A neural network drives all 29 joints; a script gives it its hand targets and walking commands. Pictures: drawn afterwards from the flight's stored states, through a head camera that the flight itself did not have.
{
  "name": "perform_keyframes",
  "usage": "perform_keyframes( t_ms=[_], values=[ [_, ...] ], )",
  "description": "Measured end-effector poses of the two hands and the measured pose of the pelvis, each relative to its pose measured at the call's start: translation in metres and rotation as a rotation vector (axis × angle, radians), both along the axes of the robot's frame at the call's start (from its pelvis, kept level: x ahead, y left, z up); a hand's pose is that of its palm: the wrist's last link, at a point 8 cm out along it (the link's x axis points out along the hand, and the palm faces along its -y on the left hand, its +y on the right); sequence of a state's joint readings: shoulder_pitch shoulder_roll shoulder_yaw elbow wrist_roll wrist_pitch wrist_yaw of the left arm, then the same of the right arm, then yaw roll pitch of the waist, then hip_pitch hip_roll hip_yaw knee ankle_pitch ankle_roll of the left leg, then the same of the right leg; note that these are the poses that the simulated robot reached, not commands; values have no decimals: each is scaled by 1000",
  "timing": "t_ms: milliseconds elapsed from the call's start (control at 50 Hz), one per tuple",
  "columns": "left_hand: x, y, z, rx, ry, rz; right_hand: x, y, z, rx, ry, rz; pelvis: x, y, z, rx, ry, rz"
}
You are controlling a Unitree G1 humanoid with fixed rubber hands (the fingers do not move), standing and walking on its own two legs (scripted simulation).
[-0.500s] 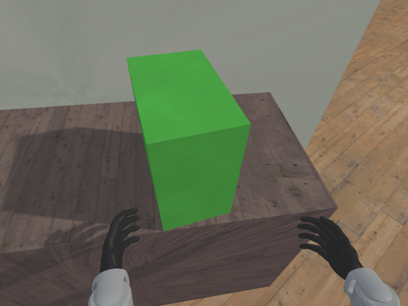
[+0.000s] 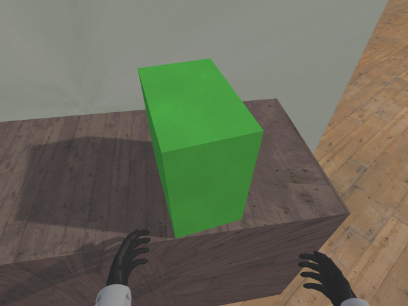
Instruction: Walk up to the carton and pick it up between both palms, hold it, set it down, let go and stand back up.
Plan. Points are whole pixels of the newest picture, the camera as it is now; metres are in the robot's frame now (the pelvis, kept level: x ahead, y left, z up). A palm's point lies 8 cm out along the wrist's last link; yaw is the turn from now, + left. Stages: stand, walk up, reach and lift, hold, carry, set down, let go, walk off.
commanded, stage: set down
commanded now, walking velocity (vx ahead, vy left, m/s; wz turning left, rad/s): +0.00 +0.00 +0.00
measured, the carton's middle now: (192, 148) +0.44 +0.08 +0.08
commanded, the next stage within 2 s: let go in 0.36 s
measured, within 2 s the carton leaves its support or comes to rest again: neither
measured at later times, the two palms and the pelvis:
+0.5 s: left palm (115, 275) +0.18 +0.19 +0.00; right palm out of the picture +0.17 -0.20 -0.08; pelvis -0.03 +0.00 -0.01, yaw +2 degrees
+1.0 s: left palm (110, 281) +0.18 +0.20 -0.01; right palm out of the picture +0.10 -0.23 -0.07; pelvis -0.05 +0.00 -0.01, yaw +3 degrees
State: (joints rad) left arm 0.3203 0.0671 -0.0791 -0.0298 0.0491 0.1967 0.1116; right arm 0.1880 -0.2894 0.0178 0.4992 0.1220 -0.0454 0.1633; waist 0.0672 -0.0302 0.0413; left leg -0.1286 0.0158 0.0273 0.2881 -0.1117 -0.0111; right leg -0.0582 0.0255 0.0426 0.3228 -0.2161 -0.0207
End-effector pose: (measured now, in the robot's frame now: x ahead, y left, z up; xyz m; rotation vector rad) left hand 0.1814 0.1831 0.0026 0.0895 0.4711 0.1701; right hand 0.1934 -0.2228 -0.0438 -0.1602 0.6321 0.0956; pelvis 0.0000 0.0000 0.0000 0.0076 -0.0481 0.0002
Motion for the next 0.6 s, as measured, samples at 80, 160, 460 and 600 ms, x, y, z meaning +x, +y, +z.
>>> perform_keyframes(
  t_ms=[80,160,460,600],
  values=[
    [0,2,0,3,4,-29,0,7,-10,-18,20,9,-3,3,-1,0,-13,3],
    [0,5,1,7,9,-57,-1,12,-18,-38,35,11,-7,4,-1,1,-31,7],
    [1,11,1,4,27,-125,-19,21,-32,-79,62,-26,-27,0,-7,9,-124,40],
    [1,12,2,13,37,-137,-35,16,-30,-79,52,-63,-34,-3,-9,15,-163,46]
  ],
)
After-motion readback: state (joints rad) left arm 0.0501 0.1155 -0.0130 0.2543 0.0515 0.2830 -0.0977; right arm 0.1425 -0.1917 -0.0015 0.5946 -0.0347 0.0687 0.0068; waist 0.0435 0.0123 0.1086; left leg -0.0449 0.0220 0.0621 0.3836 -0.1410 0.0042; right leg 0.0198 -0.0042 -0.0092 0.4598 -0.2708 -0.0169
